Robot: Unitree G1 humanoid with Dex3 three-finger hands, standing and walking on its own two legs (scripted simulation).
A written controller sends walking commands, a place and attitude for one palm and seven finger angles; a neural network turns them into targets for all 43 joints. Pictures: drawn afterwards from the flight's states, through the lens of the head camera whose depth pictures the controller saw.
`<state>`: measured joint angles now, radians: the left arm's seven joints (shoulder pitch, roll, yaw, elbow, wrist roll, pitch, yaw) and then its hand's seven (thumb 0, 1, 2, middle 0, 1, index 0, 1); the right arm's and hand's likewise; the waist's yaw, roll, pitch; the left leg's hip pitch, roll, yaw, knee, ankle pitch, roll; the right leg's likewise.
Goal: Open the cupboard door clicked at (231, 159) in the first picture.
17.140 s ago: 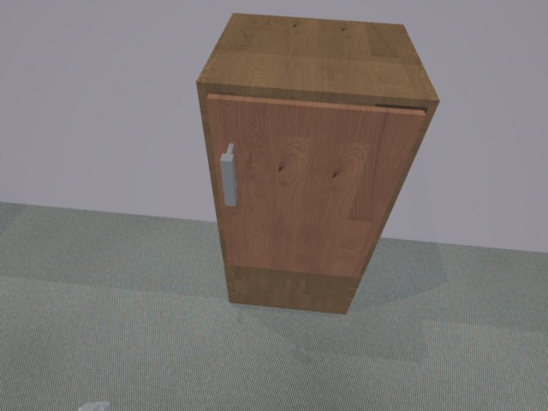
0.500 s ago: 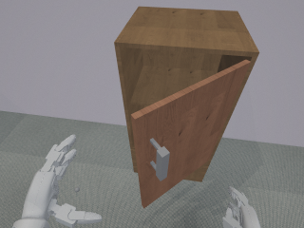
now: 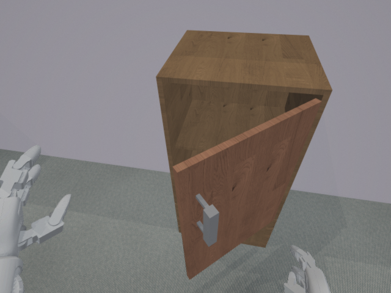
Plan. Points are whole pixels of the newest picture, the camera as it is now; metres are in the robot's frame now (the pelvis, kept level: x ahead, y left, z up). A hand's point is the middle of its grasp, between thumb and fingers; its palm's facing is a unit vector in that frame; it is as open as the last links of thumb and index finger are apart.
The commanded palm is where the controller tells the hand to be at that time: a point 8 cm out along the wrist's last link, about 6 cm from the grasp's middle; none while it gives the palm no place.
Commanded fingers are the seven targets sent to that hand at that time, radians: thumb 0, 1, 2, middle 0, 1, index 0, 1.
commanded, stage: draw the hand back to the body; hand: left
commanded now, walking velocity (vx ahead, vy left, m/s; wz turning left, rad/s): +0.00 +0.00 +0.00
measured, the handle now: (205, 219) +0.30 +0.02 -0.02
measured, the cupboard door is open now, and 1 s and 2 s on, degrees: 44 44 44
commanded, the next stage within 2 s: step back with the hand held close in 0.44 s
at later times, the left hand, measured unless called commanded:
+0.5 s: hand (47, 214) +0.17 +0.24 +0.17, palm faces +0.45 -0.80 -0.40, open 7.4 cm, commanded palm +0.13 +0.28 +0.18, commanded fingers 0.00 0.90 0.90 -0.20 -0.30 -0.20 -0.30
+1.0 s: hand (28, 232) +0.15 +0.26 +0.17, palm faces +0.34 -0.78 -0.53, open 7.4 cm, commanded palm +0.09 +0.30 +0.18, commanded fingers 0.00 0.90 0.90 -0.20 -0.30 -0.20 -0.30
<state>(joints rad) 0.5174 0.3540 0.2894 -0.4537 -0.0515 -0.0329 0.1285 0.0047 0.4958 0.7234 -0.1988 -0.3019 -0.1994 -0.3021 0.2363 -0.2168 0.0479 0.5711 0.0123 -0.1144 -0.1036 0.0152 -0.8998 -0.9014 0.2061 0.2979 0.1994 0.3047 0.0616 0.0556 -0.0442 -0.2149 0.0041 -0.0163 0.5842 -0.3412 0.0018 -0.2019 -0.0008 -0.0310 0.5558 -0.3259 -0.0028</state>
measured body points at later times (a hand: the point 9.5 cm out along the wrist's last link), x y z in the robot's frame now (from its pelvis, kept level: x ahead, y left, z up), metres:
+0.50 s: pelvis -0.01 -0.02 +0.01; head -0.04 -0.04 +0.46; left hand +0.14 +0.28 +0.20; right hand +0.18 -0.23 -0.07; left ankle -0.02 +0.12 -0.73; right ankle -0.02 -0.12 -0.73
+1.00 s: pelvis -0.06 +0.00 +0.01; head -0.04 +0.00 +0.46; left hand +0.12 +0.30 +0.20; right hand +0.11 -0.25 -0.07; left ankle -0.02 +0.12 -0.73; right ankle -0.02 -0.12 -0.73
